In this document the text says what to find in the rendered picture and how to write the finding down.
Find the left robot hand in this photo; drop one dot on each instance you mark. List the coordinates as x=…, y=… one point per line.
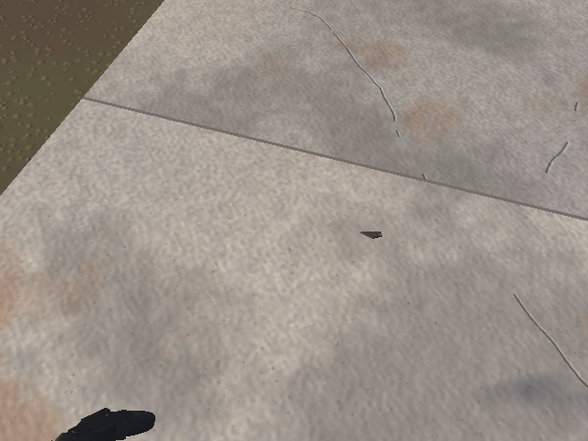
x=105, y=425

